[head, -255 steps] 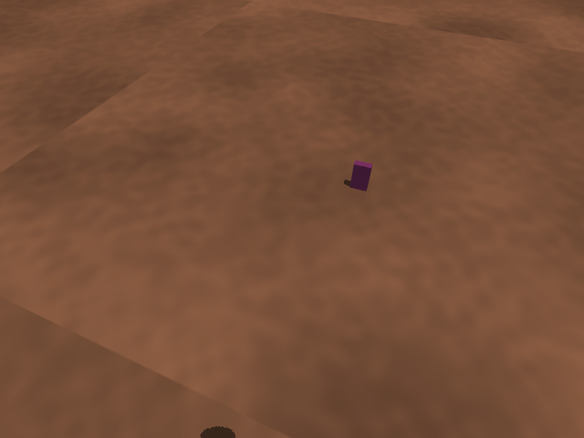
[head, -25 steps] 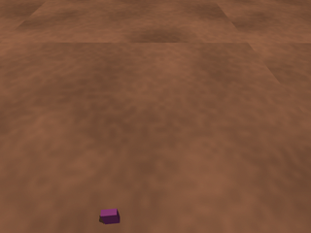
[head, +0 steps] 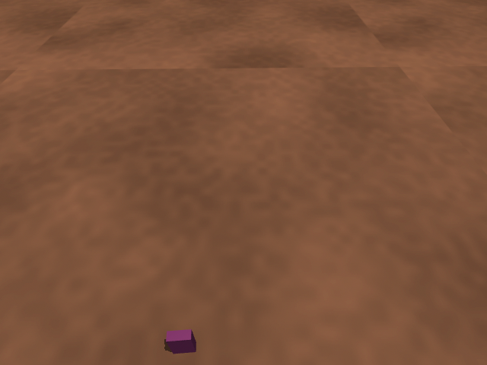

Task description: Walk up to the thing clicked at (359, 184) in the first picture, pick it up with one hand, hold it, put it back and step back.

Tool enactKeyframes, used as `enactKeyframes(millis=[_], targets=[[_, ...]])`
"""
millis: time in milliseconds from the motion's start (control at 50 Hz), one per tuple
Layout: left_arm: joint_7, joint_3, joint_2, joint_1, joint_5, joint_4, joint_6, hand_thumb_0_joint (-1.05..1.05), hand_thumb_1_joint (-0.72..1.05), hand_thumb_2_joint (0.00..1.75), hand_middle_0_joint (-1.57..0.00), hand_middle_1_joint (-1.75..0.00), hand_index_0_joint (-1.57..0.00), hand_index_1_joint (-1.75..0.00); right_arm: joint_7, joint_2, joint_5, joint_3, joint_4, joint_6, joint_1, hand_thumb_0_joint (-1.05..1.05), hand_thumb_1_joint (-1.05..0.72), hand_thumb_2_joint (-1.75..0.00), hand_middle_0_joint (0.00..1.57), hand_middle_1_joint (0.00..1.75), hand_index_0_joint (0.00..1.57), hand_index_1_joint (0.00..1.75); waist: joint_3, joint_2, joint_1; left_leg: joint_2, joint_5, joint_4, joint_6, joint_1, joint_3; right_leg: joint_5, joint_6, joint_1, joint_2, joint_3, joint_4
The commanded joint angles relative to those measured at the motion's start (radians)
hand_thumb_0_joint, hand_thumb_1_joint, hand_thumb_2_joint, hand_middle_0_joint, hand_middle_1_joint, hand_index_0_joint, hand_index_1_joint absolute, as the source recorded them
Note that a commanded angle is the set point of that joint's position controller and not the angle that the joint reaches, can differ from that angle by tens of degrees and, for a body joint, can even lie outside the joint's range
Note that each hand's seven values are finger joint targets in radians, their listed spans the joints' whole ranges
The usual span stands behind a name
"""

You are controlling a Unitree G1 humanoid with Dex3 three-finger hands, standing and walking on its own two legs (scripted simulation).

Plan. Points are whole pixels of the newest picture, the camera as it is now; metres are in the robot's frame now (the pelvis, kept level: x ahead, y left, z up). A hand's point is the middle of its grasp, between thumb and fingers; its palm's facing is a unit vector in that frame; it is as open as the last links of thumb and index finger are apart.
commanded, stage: walk up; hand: left
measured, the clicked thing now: (182, 342) +0.39 +0.22 -0.71
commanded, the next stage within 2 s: stand in 0.18 s
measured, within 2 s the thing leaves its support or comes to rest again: neither
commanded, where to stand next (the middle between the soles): +0.06 +0.01 m, yaw +0 degrees
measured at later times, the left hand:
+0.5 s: hand out of the picture +0.08 +0.25 -0.15, palm faces -0.01 -0.94 -0.34, open 7.4 cm
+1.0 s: hand out of the picture +0.06 +0.24 -0.16, palm faces +0.00 -0.94 -0.34, open 7.4 cm
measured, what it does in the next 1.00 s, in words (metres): stands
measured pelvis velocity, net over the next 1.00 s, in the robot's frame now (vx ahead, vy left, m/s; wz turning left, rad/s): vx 0.00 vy -0.02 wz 0.02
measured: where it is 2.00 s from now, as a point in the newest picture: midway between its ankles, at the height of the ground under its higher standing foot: outside the picture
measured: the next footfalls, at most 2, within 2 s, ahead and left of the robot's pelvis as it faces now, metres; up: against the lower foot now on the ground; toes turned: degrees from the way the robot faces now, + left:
none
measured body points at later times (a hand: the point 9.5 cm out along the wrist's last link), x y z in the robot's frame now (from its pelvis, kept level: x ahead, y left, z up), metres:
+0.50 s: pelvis +0.00 -0.01 +0.00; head +0.00 +0.00 +0.45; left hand +0.08 +0.30 -0.13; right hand +0.08 -0.31 -0.13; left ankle +0.01 +0.12 -0.75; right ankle +0.00 -0.14 -0.75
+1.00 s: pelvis +0.00 -0.02 +0.00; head +0.01 -0.02 +0.45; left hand +0.06 +0.29 -0.13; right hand +0.07 -0.32 -0.14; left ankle +0.01 +0.12 -0.75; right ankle +0.00 -0.14 -0.75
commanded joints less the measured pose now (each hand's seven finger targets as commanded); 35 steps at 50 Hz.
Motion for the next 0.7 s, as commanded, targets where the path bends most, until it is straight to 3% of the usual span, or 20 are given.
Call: enactKeyframes(millis=[0,140,160,220,300,440,540,620,680], targets=[[0.018,0.035,0.207,-0.067,0.000,-0.069,-0.022,0.00,0.90,0.90,-0.20,-0.30,-0.20,-0.30,-0.014,-0.224,-0.003,-0.041,-0.059,-0.022,-0.041,0.00,-0.90,-0.90,0.20,0.30,0.20,0.30,-0.079,-0.015,-0.014,0.099,0.092,-0.072,0.034,0.022,-0.093,0.099,-0.038,-0.006,-0.092,0.074,-0.060],[0.019,0.037,0.203,-0.058,0.003,-0.070,-0.021,0.00,0.90,0.90,-0.20,-0.30,-0.20,-0.30,-0.015,-0.221,-0.004,-0.043,-0.060,-0.023,-0.043,0.00,-0.90,-0.90,0.20,0.30,0.20,0.30,-0.078,-0.004,-0.010,0.101,0.094,-0.087,0.033,0.019,-0.098,0.107,-0.034,0.009,-0.093,0.067,-0.058],[0.022,0.036,0.212,-0.056,-0.004,-0.071,-0.019,0.00,0.90,0.90,-0.20,-0.30,-0.20,-0.30,-0.017,-0.214,-0.008,-0.037,-0.071,-0.027,-0.056,0.00,-0.90,-0.90,0.20,0.30,0.20,0.30,-0.051,-0.025,-0.012,0.111,0.160,-0.099,0.024,0.003,-0.108,0.126,-0.033,-0.006,-0.100,0.068,-0.059],[0.023,0.037,0.207,-0.054,-0.005,-0.073,-0.017,0.00,0.90,0.90,-0.20,-0.30,-0.20,-0.30,-0.020,-0.218,-0.004,-0.038,-0.068,-0.030,-0.054,0.00,-0.90,-0.90,0.20,0.30,0.20,0.30,-0.065,-0.015,-0.013,0.117,0.220,-0.085,0.019,0.035,-0.104,0.154,-0.034,0.002,-0.105,0.068,-0.059],[0.021,0.039,0.207,-0.056,-0.003,-0.079,-0.013,0.00,0.90,0.90,-0.20,-0.30,-0.20,-0.30,-0.022,-0.223,-0.005,-0.038,-0.068,-0.032,-0.058,0.00,-0.90,-0.90,0.20,0.30,0.20,0.30,-0.105,0.017,-0.012,0.117,0.204,-0.089,0.016,0.044,-0.099,0.155,-0.037,0.032,-0.110,0.073,-0.058],[0.019,0.038,0.208,-0.058,0.000,-0.081,-0.010,0.00,0.90,0.90,-0.20,-0.30,-0.20,-0.30,-0.022,-0.222,-0.003,-0.033,-0.064,-0.030,-0.053,0.00,-0.90,-0.90,0.20,0.30,0.20,0.30,-0.092,-0.004,-0.013,0.118,0.155,-0.097,0.016,0.039,-0.101,0.109,-0.037,0.016,-0.108,0.071,-0.074],[0.016,0.038,0.208,-0.051,0.000,-0.081,-0.008,0.00,0.90,0.90,-0.20,-0.30,-0.20,-0.30,-0.018,-0.228,-0.006,-0.034,-0.063,-0.025,-0.048,0.00,-0.90,-0.90,0.20,0.30,0.20,0.30,-0.061,-0.005,-0.015,0.107,0.030,-0.110,0.016,0.010,-0.101,0.019,-0.039,-0.015,-0.105,0.075,-0.094],[0.016,0.040,0.211,-0.051,0.000,-0.085,-0.009,0.00,0.90,0.90,-0.20,-0.30,-0.20,-0.30,-0.017,-0.220,-0.007,-0.031,-0.063,-0.025,-0.035,0.00,-0.90,-0.90,0.20,0.30,0.20,0.30,-0.048,-0.014,-0.018,0.104,0.016,-0.107,0.017,-0.001,-0.102,0.002,-0.037,-0.028,-0.106,0.080,-0.100],[0.016,0.038,0.211,-0.048,0.001,-0.091,-0.011,0.00,0.90,0.90,-0.20,-0.30,-0.20,-0.30,-0.016,-0.222,-0.009,-0.035,-0.067,-0.026,-0.040,0.00,-0.90,-0.90,0.20,0.30,0.20,0.30,-0.063,-0.017,-0.015,0.110,0.062,-0.096,0.017,0.008,-0.107,0.016,-0.040,-0.020,-0.105,0.077,-0.096]])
